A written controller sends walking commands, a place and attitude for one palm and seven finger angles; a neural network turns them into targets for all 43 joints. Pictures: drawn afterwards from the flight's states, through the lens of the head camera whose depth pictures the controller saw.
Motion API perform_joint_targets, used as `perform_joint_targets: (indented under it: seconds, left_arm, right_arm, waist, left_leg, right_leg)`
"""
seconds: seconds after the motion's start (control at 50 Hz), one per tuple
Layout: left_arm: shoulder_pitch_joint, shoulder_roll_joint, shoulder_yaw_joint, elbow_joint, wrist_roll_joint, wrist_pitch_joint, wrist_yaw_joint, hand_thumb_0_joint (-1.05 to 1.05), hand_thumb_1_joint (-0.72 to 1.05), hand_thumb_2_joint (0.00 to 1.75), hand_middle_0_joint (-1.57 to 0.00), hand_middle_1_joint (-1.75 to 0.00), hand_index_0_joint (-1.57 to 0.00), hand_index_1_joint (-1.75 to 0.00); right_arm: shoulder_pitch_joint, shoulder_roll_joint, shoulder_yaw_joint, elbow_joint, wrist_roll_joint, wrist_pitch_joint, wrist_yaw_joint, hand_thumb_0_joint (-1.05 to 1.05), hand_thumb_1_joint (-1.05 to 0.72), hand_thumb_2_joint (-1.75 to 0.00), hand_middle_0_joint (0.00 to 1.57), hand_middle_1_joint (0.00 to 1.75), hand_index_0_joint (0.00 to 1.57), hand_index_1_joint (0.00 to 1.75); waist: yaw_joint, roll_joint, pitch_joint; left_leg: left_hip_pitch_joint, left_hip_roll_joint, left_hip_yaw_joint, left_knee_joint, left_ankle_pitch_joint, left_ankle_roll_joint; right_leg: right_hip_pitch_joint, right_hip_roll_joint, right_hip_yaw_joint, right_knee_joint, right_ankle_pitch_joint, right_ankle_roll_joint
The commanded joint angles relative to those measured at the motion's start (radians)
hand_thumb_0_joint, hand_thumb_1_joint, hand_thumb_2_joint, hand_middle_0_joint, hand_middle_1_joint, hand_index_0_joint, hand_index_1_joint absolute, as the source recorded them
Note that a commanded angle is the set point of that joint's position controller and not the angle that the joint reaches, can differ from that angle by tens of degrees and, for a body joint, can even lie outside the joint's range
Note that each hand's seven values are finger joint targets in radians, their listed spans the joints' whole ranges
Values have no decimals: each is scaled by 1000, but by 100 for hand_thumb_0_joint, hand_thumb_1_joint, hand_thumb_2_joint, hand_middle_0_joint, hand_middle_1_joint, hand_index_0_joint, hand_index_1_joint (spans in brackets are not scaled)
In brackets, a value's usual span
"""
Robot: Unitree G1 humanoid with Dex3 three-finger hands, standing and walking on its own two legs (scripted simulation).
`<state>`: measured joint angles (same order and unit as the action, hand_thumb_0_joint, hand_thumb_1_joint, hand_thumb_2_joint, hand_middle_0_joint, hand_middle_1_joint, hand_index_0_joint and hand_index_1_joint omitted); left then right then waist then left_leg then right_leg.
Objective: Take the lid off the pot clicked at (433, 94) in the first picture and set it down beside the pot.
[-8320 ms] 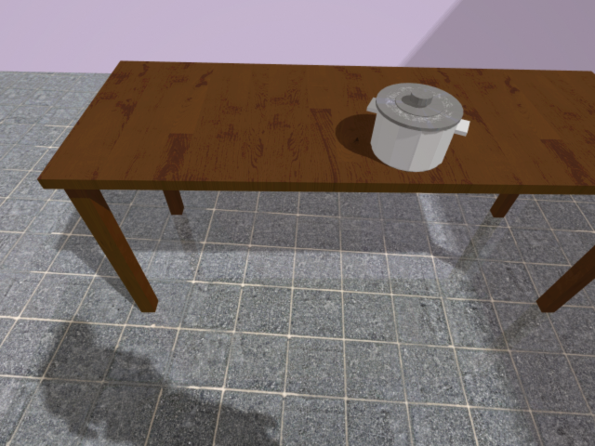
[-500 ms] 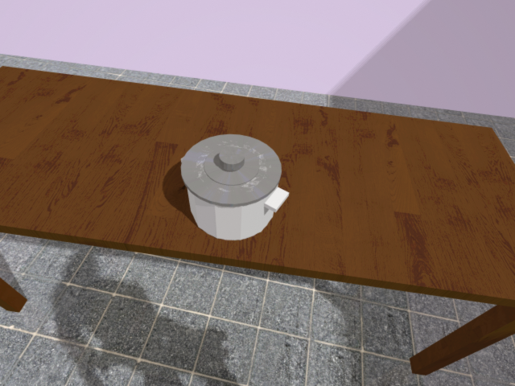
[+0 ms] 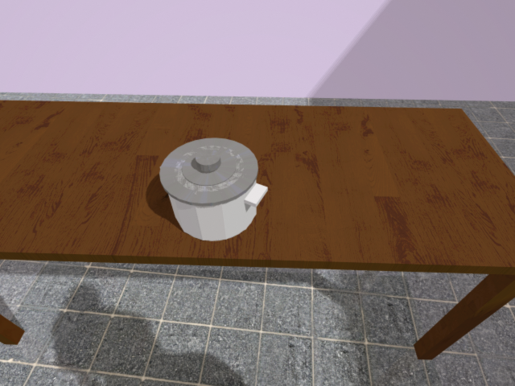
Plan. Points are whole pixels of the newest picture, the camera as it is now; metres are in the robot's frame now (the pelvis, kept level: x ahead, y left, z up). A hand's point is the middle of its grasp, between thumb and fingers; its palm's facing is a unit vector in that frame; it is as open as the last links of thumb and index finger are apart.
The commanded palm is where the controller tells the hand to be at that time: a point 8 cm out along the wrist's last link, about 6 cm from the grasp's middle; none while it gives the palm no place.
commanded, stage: come to a stop and stand still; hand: left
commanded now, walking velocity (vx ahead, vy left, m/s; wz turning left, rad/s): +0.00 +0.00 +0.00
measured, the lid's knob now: (208, 160) +0.51 +0.12 +0.07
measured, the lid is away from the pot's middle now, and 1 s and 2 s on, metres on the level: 0.00 0.00 0.00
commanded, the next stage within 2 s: look again from close up in 0.18 s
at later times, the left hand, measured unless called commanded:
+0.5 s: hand out of the picture +0.01 +0.18 -0.17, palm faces +0.03 -0.98 -0.17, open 7.3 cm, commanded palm none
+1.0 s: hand out of the picture +0.00 +0.19 -0.17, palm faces +0.03 -0.99 -0.16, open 7.4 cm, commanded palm none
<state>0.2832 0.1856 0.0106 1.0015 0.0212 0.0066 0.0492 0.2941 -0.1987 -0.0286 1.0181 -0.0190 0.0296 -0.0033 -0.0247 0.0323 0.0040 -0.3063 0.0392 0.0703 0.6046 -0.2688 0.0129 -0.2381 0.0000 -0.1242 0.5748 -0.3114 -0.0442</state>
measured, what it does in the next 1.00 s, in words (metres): stands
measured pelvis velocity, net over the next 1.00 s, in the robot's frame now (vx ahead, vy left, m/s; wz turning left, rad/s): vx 0.02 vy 0.03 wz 0.00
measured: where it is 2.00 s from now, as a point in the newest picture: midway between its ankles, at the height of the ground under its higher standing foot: outside the picture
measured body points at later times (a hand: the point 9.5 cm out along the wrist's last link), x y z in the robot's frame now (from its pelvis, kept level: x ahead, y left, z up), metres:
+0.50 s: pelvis +0.01 +0.02 +0.01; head +0.02 +0.03 +0.46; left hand +0.01 +0.24 -0.16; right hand +0.00 -0.20 -0.15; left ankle +0.04 +0.11 -0.73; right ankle +0.00 -0.09 -0.73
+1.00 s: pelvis +0.02 +0.03 +0.01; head +0.03 +0.05 +0.46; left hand +0.00 +0.24 -0.16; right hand +0.02 -0.18 -0.14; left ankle +0.04 +0.11 -0.73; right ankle +0.00 -0.09 -0.73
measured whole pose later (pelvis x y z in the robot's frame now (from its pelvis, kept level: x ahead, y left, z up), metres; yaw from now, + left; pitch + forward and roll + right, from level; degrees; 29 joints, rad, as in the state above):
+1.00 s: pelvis +0.02 +0.03 +0.01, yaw +0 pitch -1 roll +0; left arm 0.33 0.14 -0.02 1.09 0.02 -0.01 0.05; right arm 0.30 -0.13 0.01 1.11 0.00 -0.02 -0.02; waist 0.01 -0.02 0.03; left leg -0.22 -0.02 0.10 0.46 -0.23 0.06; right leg -0.16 -0.05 -0.10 0.45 -0.27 0.01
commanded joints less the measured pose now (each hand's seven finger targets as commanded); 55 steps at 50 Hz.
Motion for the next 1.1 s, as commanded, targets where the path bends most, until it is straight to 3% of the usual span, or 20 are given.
perform_joint_targets:
  seconds: [0.0,0.08,0.26,0.56,0.82,0.86,0.94,0.96,1.08]
  left_arm:
    - [-6,117,17,-85,-6,-15,-4,0,90,90,-20,-30,-20,-30]
    - [30,105,11,-77,-10,-16,-8,0,90,90,-20,-30,-20,-30]
    - [51,81,4,-51,-13,-21,-9,0,90,90,-20,-30,-20,-30]
    - [124,52,-12,35,-9,-25,-7,0,90,90,-20,-30,-20,-30]
    - [140,31,-17,64,-6,-23,-5,0,90,90,-20,-30,-20,-30]
    - [145,37,-18,69,-7,-24,-6,0,90,90,-20,-30,-20,-30]
    - [141,28,-17,68,-7,-25,-3,0,90,90,-20,-30,-20,-30]
    - [143,35,-18,69,-8,-26,-5,0,90,90,-20,-30,-20,-30]
    - [146,25,-17,71,-8,-24,-3,0,90,90,-20,-30,-20,-30]
  right_arm:
    - [38,-50,8,-62,-4,-28,1,0,-90,-90,20,30,20,30]
    - [49,-46,18,-53,-3,-42,-3,0,-90,-90,20,30,20,30]
    - [84,-20,24,-15,4,-58,-13,0,-90,-90,20,30,20,30]
    - [72,-11,25,33,16,-65,-21,0,-90,-90,20,30,20,30]
    - [64,-23,22,51,15,-69,-23,0,-90,-90,20,30,20,30]
    - [66,-16,24,57,17,-71,-23,0,-90,-90,20,30,20,30]
    - [77,-16,23,63,16,-71,-23,0,-90,-90,20,30,20,30]
    - [75,-12,24,66,18,-72,-23,0,-90,-90,20,30,20,30]
    - [82,-8,21,76,16,-69,-23,0,-90,-90,20,30,20,30]
  waist:
    - [3,-56,151]
    - [29,-10,105]
    - [33,-23,19]
    - [29,-16,51]
    - [32,-6,68]
    - [38,-32,62]
    - [35,-22,61]
    - [39,-50,58]
    - [38,-20,79]
  left_leg:
    - [-47,46,-87,-113,-86,22]
    - [-87,54,-123,-185,-97,30]
    - [-6,67,-118,-199,26,30]
    - [78,79,-122,-229,125,42]
    - [91,80,-129,-260,119,47]
    - [94,84,-131,-262,142,52]
    - [95,79,-126,-260,150,49]
    - [91,80,-124,-254,171,51]
    - [80,76,-127,-262,121,49]
  right_leg:
    - [-183,-134,166,-219,-238,-44]
    - [-69,-109,146,-184,-153,-26]
    - [14,-114,126,-167,18,-17]
    - [11,-116,113,-188,113,-1]
    - [19,-121,106,-194,111,7]
    - [34,-123,97,-199,126,9]
    - [36,-127,104,-196,134,8]
    - [48,-126,100,-199,152,9]
    - [35,-129,103,-204,122,8]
